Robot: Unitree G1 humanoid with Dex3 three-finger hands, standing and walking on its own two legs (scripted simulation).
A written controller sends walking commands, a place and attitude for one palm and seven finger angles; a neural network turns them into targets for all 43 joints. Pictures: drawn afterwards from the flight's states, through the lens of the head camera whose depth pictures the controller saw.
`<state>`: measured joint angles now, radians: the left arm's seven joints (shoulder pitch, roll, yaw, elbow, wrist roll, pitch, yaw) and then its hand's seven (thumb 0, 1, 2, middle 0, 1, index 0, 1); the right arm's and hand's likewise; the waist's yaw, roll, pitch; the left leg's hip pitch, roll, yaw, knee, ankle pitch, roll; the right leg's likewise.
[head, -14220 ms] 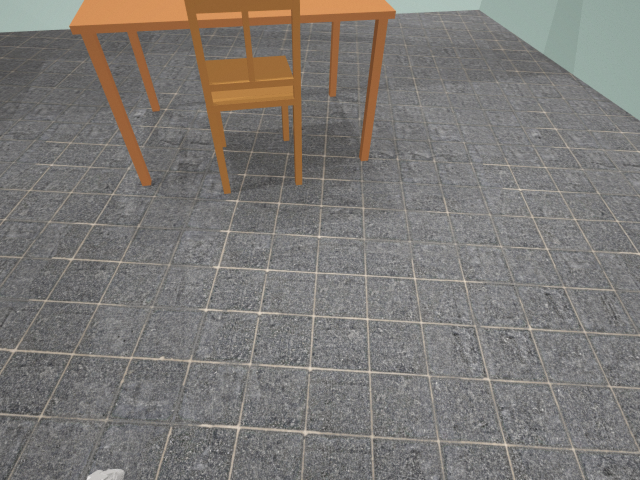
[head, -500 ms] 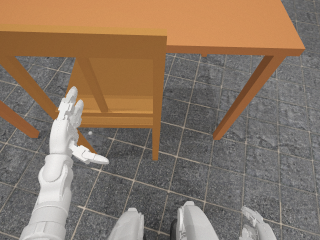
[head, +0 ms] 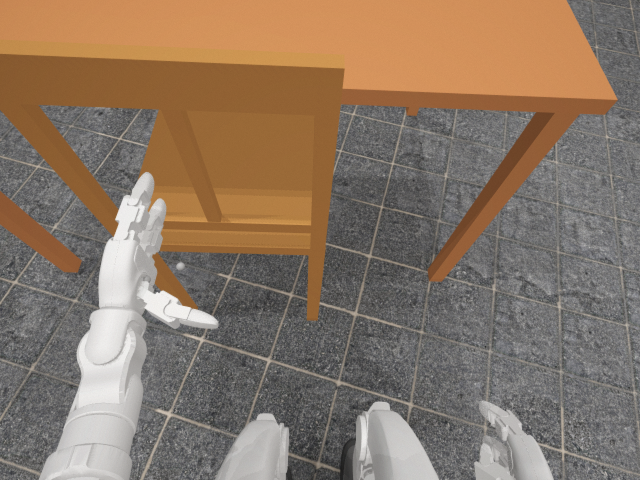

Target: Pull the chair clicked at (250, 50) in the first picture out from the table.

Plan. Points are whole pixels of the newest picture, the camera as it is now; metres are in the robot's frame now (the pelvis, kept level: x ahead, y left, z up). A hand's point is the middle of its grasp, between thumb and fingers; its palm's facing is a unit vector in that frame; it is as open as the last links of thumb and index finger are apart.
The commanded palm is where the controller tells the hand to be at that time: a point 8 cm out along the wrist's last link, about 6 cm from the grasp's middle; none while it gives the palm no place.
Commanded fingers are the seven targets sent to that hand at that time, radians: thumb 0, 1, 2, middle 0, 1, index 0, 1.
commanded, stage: push the fingers through the gap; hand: left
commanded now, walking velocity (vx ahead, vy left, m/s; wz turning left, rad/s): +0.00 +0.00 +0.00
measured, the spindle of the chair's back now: (197, 171) +0.51 +0.19 +0.01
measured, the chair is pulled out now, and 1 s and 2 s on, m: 0.00 0.00 0.00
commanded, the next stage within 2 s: hook a spindle and tug to test in 1.58 s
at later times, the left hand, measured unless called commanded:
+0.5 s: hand (189, 227) +0.42 +0.18 +0.02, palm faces +0.02 -1.00 -0.04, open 16.9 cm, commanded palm +0.39 +0.23 +0.02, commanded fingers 0.00 -0.50 0.30 -0.06 -0.08 -0.06 -0.08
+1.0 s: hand (197, 197) +0.46 +0.18 +0.02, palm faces +0.03 -1.00 -0.04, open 16.9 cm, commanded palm +0.44 +0.22 +0.02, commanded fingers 0.00 -0.50 0.30 -0.06 -0.08 -0.06 -0.08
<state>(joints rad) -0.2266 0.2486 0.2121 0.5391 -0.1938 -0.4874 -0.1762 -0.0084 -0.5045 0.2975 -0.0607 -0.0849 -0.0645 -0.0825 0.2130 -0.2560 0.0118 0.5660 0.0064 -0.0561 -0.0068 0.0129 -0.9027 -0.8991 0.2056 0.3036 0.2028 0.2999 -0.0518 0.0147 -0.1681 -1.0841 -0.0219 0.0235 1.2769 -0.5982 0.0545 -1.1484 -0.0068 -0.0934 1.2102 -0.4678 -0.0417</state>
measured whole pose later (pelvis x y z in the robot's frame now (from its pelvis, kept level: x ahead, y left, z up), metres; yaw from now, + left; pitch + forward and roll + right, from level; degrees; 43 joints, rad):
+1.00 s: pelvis +0.00 +0.00 +0.00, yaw -1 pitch +26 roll -2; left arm -0.65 0.35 0.32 0.95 -0.13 -0.53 -0.18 -0.01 -0.50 0.30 -0.06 -0.08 -0.06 -0.08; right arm 0.27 -0.26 0.02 0.62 -0.02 0.00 0.01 0.01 -0.90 -0.90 0.21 0.30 0.20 0.30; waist -0.12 0.02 -0.15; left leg -1.15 -0.01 0.02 1.29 -0.59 0.06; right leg -1.21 0.00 -0.09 1.21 -0.45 -0.04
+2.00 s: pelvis +0.00 +0.01 +0.00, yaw -1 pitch +27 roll -3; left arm -0.73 0.38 0.34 1.01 -0.13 -0.52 -0.19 -0.01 -0.51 0.30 -0.20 -0.52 -0.20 -0.52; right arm 0.28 -0.26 0.02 0.61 -0.02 0.06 0.02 0.01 -0.90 -0.90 0.21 0.30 0.20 0.30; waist -0.14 0.03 -0.15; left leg -1.17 -0.01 0.01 1.30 -0.60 0.07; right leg -1.22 0.01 -0.10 1.20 -0.45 -0.03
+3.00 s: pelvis +0.01 +0.00 +0.00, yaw -2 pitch +27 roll -2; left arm -0.57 0.33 0.32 0.86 -0.15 -0.50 -0.17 0.01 0.73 0.79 -0.45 -1.44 -0.44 -1.45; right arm 0.27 -0.26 0.01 0.59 -0.01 0.05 0.02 0.01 -0.90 -0.90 0.21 0.30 0.20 0.30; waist -0.13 0.02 -0.16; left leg -1.12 0.00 0.03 1.25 -0.60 0.06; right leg -1.18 0.02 -0.08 1.17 -0.46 -0.04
